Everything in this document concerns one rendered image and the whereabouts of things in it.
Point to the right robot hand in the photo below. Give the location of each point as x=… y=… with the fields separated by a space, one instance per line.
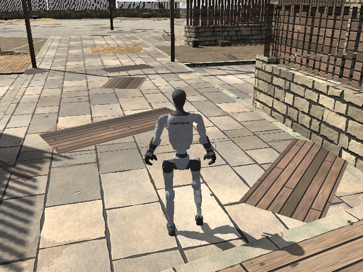
x=209 y=157

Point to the left robot hand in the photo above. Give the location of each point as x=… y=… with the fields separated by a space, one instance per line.
x=151 y=158

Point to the left robot upper arm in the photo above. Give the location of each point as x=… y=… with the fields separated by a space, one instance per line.
x=158 y=129

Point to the right robot forearm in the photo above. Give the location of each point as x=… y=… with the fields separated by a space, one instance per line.
x=208 y=147

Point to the humanoid robot head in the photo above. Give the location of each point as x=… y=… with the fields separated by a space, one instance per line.
x=179 y=97

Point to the left robot forearm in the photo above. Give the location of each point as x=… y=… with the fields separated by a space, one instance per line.
x=151 y=148

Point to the right robot upper arm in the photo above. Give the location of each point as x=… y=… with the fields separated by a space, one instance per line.
x=197 y=118

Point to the right robot shin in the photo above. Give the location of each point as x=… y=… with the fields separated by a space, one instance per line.
x=198 y=199

